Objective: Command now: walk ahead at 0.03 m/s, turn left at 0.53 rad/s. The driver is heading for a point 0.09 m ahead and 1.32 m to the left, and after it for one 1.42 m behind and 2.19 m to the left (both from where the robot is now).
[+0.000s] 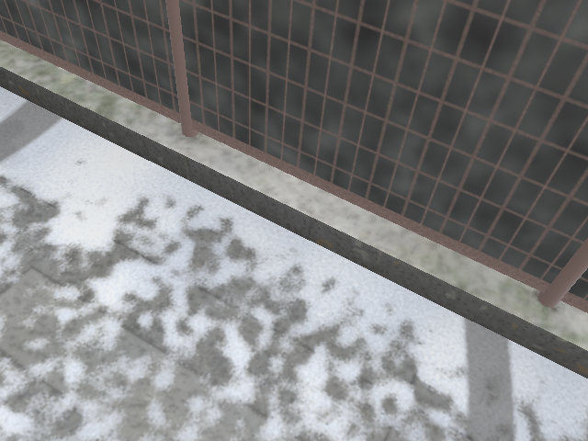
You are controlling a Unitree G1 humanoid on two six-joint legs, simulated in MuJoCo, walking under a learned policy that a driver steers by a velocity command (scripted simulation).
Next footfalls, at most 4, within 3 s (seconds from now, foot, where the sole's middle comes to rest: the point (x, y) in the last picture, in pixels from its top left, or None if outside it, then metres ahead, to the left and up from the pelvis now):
0.44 right None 0.09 -0.13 -0.76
0.84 left None -0.03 0.13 -0.76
1.30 right None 0.10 -0.04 -0.76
1.70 left None -0.13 0.11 -0.76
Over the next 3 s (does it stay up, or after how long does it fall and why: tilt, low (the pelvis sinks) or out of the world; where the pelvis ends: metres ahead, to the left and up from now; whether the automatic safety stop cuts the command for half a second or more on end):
stays up -0.04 0.20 0.00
